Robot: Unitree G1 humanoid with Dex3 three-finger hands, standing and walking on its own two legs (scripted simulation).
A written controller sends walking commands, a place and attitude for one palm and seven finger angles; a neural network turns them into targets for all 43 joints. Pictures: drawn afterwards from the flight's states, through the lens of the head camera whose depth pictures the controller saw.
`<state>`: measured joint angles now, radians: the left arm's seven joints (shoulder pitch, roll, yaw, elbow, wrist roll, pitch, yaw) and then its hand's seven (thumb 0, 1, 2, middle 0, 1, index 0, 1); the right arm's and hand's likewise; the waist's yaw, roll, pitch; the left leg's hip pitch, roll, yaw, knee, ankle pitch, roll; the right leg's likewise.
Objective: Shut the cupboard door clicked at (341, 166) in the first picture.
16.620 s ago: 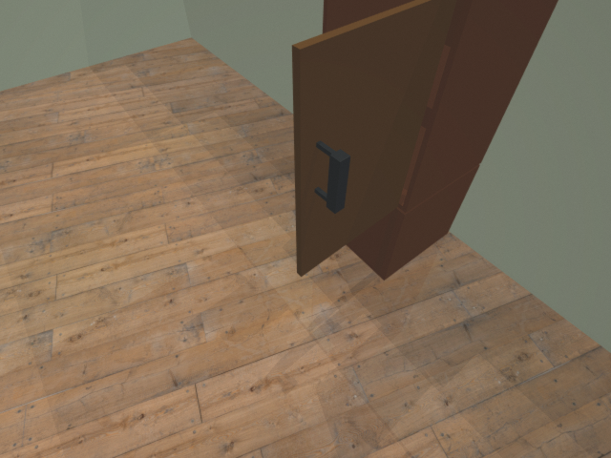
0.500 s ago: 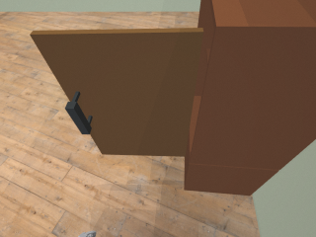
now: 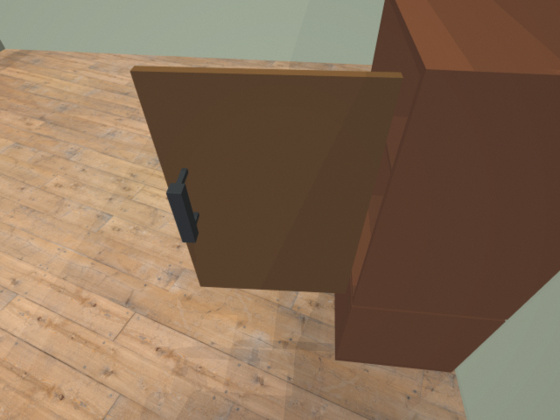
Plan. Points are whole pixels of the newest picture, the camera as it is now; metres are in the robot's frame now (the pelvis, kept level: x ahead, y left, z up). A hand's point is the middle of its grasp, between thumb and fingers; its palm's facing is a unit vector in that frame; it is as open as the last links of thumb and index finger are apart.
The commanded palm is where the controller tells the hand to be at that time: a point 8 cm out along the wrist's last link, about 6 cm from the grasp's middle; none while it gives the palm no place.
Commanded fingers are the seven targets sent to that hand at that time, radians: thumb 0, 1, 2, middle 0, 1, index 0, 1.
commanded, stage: come to a stop and stand still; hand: left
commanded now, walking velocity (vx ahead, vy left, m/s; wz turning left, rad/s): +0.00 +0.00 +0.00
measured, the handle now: (186, 205) +0.47 +0.22 +0.02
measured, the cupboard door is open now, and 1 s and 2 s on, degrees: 93 93 93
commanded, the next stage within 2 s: look again from close up in 1.18 s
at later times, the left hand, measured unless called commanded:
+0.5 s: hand out of the picture +0.06 +0.22 -0.16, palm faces -0.02 -0.98 -0.22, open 7.4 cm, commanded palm none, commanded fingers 0.00 0.90 0.90 -0.20 -0.30 -0.20 -0.30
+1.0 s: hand out of the picture +0.05 +0.18 -0.15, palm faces -0.02 -0.98 -0.21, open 7.4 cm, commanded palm none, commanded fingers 0.00 0.90 0.90 -0.20 -0.30 -0.20 -0.30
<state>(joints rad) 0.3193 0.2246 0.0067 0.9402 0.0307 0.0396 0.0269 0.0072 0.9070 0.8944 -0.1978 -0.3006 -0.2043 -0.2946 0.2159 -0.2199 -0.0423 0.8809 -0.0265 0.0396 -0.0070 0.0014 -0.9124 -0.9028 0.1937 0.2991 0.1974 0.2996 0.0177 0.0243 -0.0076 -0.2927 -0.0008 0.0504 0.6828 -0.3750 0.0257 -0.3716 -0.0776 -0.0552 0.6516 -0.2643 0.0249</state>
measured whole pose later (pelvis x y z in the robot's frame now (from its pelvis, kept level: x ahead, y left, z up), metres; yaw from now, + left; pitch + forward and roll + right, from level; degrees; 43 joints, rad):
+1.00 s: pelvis +0.02 +0.00 +0.02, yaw -1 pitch -2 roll +0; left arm 0.26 0.17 -0.02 1.05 0.02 0.00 0.04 0.01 0.91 0.89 -0.20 -0.30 -0.20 -0.29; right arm 0.21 -0.18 -0.01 1.11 0.00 0.00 -0.02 0.00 -0.91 -0.90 0.20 0.30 0.20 0.30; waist 0.00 0.00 0.05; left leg -0.13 -0.02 0.07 0.44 -0.28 0.03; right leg -0.23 -0.06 -0.01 0.46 -0.19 0.04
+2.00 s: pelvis +0.02 -0.01 +0.02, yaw +0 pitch -1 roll +0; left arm 0.44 0.18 0.04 0.58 -0.07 0.06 0.06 0.03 0.93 0.89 -0.20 -0.30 -0.21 -0.30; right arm 0.34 -0.15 0.02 1.01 0.02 -0.13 -0.08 0.01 -0.92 -0.90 0.20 0.30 0.20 0.30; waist 0.01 -0.01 0.04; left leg -0.16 0.00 0.06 0.48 -0.30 0.02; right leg -0.26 -0.05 -0.02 0.49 -0.21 0.02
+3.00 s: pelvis +0.00 -0.01 -0.07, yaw +2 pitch +14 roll -2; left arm 0.47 0.24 0.08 -0.13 -0.25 -0.36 -0.30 0.02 0.90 0.90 -1.01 -1.19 -1.02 -1.18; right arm 0.27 -0.26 -0.02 0.48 0.05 -0.20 -0.08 0.01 -0.91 -0.90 0.20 0.30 0.20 0.30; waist 0.00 0.02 -0.12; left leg -0.86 0.01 -0.02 1.19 -0.59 0.01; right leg -0.90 -0.06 -0.07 1.12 -0.46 0.02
